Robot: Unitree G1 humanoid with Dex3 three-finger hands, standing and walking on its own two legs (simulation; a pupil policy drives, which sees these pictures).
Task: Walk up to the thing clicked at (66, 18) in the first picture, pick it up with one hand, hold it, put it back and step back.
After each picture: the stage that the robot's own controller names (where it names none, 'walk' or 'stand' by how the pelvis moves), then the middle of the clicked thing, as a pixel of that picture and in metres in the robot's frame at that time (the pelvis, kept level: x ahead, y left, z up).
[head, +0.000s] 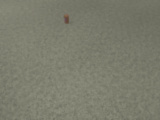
stand; (66, 19) +1.92 +0.21 -0.72
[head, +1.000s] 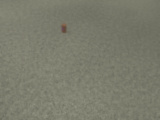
walk; (64, 28) +1.79 +0.17 -0.70
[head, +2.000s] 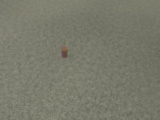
walk; (64, 52) +1.16 +0.13 -0.71
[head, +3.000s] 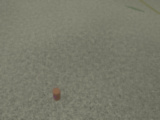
walk; (56, 94) +0.71 +0.17 -0.72
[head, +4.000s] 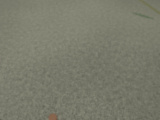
walk; out of the picture +0.50 +0.21 -0.71
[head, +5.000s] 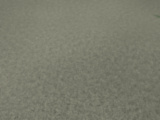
stand; out of the picture +0.42 +0.16 -0.71
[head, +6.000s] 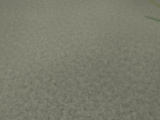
stand; out of the picture +0.37 +0.18 -0.72
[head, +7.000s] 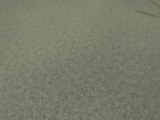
stand; out of the picture +0.37 +0.21 -0.72
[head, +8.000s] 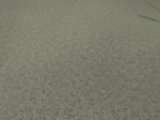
stand; out of the picture +0.37 +0.20 -0.73
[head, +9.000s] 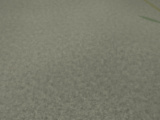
stand; out of the picture +0.38 +0.19 -0.73
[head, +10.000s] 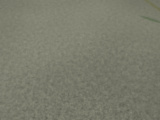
stand; out of the picture +0.38 +0.19 -0.73
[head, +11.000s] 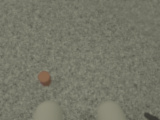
go down; (45, 79) +0.44 +0.18 -0.47
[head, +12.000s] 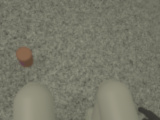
go down; (25, 57) +0.47 +0.22 -0.31
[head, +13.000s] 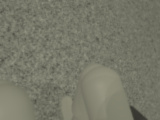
close in; out of the picture +0.45 +0.26 -0.23
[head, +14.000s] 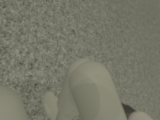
close; out of the picture +0.44 +0.28 -0.23
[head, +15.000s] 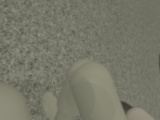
lift; out of the picture +0.41 +0.25 -0.23
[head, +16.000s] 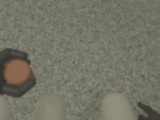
lift; (21, 76) +0.34 +0.20 -0.02
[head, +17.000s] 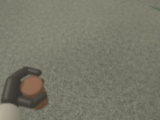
hold; (35, 93) +0.31 +0.17 +0.01
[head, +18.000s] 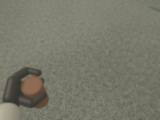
hold; (36, 93) +0.32 +0.17 +0.00
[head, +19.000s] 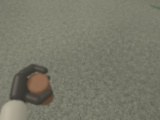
crouch; (41, 90) +0.33 +0.15 +0.01
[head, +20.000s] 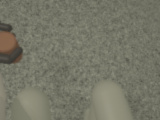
crouch; (9, 48) +0.45 +0.21 -0.10
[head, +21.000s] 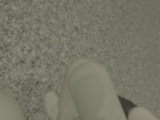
lower; out of the picture +0.44 +0.29 -0.23
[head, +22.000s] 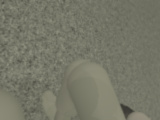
lower; out of the picture +0.44 +0.29 -0.24
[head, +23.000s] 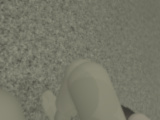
lower; out of the picture +0.44 +0.29 -0.23
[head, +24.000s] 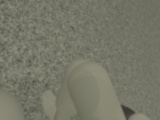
lower; out of the picture +0.44 +0.29 -0.24
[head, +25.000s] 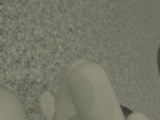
loosen; out of the picture +0.44 +0.28 -0.24
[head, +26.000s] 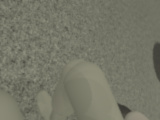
withdraw; out of the picture +0.44 +0.28 -0.24
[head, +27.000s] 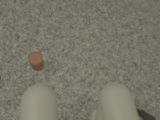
walk; (36, 62) +0.47 +0.20 -0.34
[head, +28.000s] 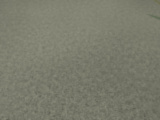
stand; out of the picture +0.39 +0.14 -0.66
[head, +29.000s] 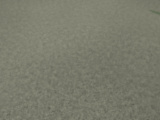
stand; out of the picture +0.41 +0.16 -0.66
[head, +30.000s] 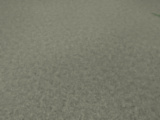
stand; out of the picture +0.41 +0.16 -0.69
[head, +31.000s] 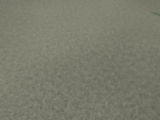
walk; out of the picture +0.42 +0.16 -0.72
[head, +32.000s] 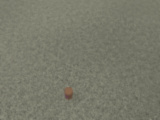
walk; (68, 93) +0.55 +0.08 -0.70
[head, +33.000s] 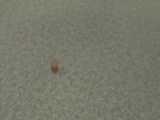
walk; (54, 67) +0.81 +0.20 -0.70
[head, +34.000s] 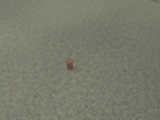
stand; (69, 64) +1.05 +0.16 -0.70
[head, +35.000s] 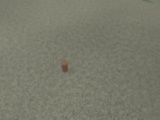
stand; (64, 66) +1.04 +0.17 -0.73
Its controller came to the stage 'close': yes
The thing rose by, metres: 0.71
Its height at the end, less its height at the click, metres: +0.00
